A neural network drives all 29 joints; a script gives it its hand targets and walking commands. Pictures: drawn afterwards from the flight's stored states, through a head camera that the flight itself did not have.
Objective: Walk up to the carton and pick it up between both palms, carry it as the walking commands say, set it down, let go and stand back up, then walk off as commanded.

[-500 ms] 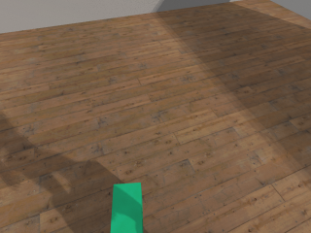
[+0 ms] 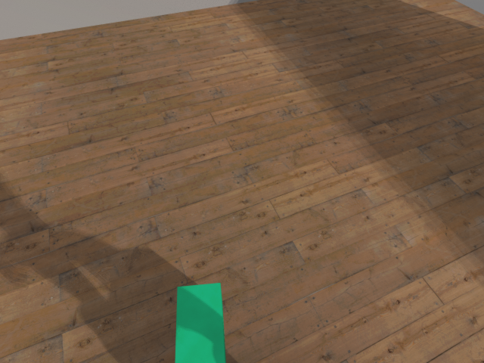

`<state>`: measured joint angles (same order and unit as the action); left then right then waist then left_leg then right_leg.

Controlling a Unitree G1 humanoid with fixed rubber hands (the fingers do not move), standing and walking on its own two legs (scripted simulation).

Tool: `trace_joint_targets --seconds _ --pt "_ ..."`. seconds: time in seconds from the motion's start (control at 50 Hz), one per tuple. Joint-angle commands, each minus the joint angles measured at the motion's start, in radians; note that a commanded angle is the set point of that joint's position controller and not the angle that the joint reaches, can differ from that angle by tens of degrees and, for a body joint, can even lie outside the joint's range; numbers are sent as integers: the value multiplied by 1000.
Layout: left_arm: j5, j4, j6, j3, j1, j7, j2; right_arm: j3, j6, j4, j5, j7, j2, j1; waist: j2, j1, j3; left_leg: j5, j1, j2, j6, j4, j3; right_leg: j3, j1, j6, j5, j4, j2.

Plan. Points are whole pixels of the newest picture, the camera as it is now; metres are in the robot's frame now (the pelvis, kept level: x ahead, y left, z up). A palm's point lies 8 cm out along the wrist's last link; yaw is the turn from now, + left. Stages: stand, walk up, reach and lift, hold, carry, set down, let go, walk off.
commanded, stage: stand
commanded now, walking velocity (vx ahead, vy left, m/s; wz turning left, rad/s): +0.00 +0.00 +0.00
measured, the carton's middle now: (202, 337) +0.25 +0.13 -0.65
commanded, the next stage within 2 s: walk off in 1.02 s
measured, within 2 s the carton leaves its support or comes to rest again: rests again in 1.80 s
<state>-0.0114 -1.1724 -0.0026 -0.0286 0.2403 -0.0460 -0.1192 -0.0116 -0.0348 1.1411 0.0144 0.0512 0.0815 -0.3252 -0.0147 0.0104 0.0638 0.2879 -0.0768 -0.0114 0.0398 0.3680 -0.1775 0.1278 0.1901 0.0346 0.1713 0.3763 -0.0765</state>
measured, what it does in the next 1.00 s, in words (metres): stands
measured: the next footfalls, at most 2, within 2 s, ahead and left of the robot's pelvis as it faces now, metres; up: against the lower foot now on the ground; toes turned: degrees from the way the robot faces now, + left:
right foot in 1.72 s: +0.07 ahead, -0.23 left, +0.00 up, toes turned -8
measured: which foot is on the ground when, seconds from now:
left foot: down 0.00-1.00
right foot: down 0.00-1.00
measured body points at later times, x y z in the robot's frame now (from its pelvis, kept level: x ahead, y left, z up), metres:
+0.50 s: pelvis +0.01 +0.01 +0.00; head +0.04 +0.02 +0.45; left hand +0.00 +0.21 -0.17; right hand -0.03 -0.20 -0.16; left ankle -0.05 +0.08 -0.74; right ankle +0.01 -0.14 -0.74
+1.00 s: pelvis +0.01 +0.01 +0.00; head +0.04 +0.02 +0.45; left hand +0.00 +0.21 -0.17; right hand -0.03 -0.20 -0.16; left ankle -0.05 +0.08 -0.74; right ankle +0.01 -0.14 -0.74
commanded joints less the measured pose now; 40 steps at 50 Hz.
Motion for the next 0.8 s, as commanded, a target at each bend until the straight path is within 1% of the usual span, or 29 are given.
trace_joint_targets --seconds 0.0,0.04,0.06,0.1,0.14,0.16,0.18,0.2,0.24,0.26,0.28,0.3,0.32,0.38,0.4,0.42,0.44,0.46,0.5,0.52,0.54,0.6,0.62,0.66,0.68,0.72,0.74,0.76,0.78 --pt "2 3 4 -10 93 0 -52 -6 -3 7 3 4 48 -129 9 -9 0 -410 -27 -140 -20 -67 119 -54 -38 -15 -142 -24 -47" --pt "-3 13 2 -9 55 2 -51 -16 -2 7 5 5 84 -107 23 -1 11 -423 -30 -139 -26 -71 112 -50 -29 -19 -140 -30 -46" --pt "-3 17 1 -3 57 3 -34 -13 -5 1 -3 2 77 -120 31 0 -3 -384 -33 -121 -15 -69 99 -54 -42 -13 -154 -33 -54" --pt "1 -1 2 -3 86 3 -28 -12 0 5 0 7 61 -132 8 -5 16 -381 -12 -133 -17 -68 106 -45 -11 -13 -134 -31 -45" --pt "0 7 8 -6 75 1 -50 -14 1 -1 -2 3 56 -125 48 -5 19 -425 -36 -119 -17 -64 96 -58 -32 -21 -166 -25 -49" --pt "-1 4 4 -12 84 3 -61 -4 -2 2 5 4 32 -124 29 -12 8 -422 -27 -132 -22 -63 100 -59 -43 -23 -173 -31 -51" --pt "3 2 3 -5 79 2 -45 -10 -3 6 4 2 62 -134 30 3 12 -440 -32 -134 -34 -70 107 -54 -52 -14 -181 -29 -49" --pt "0 3 3 -6 74 4 -44 -15 -4 5 -4 -1 75 -135 44 1 0 -446 -8 -124 -29 -61 96 -44 -41 -15 -181 -16 -48" --pt "4 0 7 -2 83 3 -16 -12 -3 17 -4 6 60 -152 35 3 -21 -511 24 -132 -29 -52 103 -41 -39 -11 -172 -18 -42" --pt "9 -7 7 3 88 2 -9 -22 -6 10 -5 3 98 -137 23 1 -15 -489 26 -132 -23 -48 95 -39 -33 -11 -170 -27 -37" --pt "5 5 8 -3 65 2 -36 -18 -3 22 0 7 82 -162 24 13 10 -499 5 -129 -30 -50 91 -39 -36 -5 -174 -26 -42" --pt "-1 8 10 -7 69 0 -43 -13 -2 14 2 9 60 -143 46 3 -10 -474 8 -130 -19 -46 92 -41 -49 -16 -193 -29 -48" --pt "2 4 8 -6 72 -1 -41 -16 -5 15 3 8 75 -139 35 5 14 -489 -12 -128 -25 -54 103 -44 -56 -13 -189 -22 -49" --pt "2 3 2 0 79 0 -17 -17 -1 16 -4 5 70 -133 3 6 19 -429 1 -134 -23 -63 102 -30 -26 -5 -151 -20 -43" --pt "3 -5 2 0 90 -1 -25 -15 0 19 -4 5 49 -127 32 -5 32 -401 -15 -125 -21 -61 101 -42 -35 -12 -152 -35 -46" --pt "-3 2 2 -3 67 -3 -42 -16 0 12 1 4 59 -123 20 6 29 -388 -22 -127 -21 -71 98 -46 -45 -8 -152 -34 -57" --pt "-2 -2 2 -1 73 -3 -38 -17 1 16 1 5 71 -123 27 -1 27 -348 -27 -125 -28 -77 102 -45 -41 -10 -139 -40 -53" --pt "-1 -2 2 1 73 -4 -27 -20 0 23 -1 8 85 -128 35 8 47 -360 -28 -131 -40 -93 111 -43 -27 -8 -122 -32 -54" --pt "4 2 7 -3 74 1 -45 -12 -2 20 -4 -1 62 -134 28 12 31 -460 -3 -145 -40 -81 117 -33 -19 -6 -137 -25 -44" --pt "1 -9 5 -2 98 1 -47 -18 -6 14 4 -3 79 -127 35 -3 15 -460 13 -138 -28 -61 106 -41 -30 -9 -155 -29 -47" --pt "5 -5 6 1 96 -2 -28 -18 -3 22 0 2 84 -140 28 -2 22 -479 5 -133 -29 -67 108 -44 -36 -10 -160 -22 -49" --pt "0 -1 9 3 69 0 -27 -21 -6 27 0 0 77 -137 41 15 5 -500 11 -128 -31 -53 99 -36 -48 -6 -176 -16 -48" --pt "1 2 7 0 58 1 -36 -22 -4 24 -1 3 89 -141 24 20 23 -524 2 -140 -41 -65 107 -39 -32 -5 -163 -22 -50" --pt "7 -6 6 5 92 -2 -37 -18 -4 24 -1 4 84 -138 39 2 8 -468 11 -129 -25 -62 103 -39 -57 -8 -158 -30 -55" --pt "-1 -4 3 4 87 -1 -26 -16 -4 28 -3 2 65 -132 23 6 12 -418 5 -126 -22 -66 105 -40 -58 -10 -166 -25 -56" --pt "-1 -11 3 4 89 -2 -33 -18 1 29 0 5 68 -143 28 15 23 -408 -3 -133 -28 -66 103 -38 -46 -3 -154 -34 -52" --pt "5 -14 2 4 96 0 -31 -18 1 23 -2 3 79 -131 29 0 41 -414 -4 -127 -19 -70 95 -36 -34 -5 -162 -26 -52" --pt "1 -4 3 1 92 2 -30 -12 -4 18 0 1 51 -129 -10 2 14 -435 2 -135 -14 -68 111 -43 -45 -9 -160 -21 -48" --pt "3 -14 4 4 108 -1 -31 -18 -4 25 -1 0 79 -127 18 -4 40 -455 -11 -132 -27 -77 108 -38 -41 -8 -166 -15 -52"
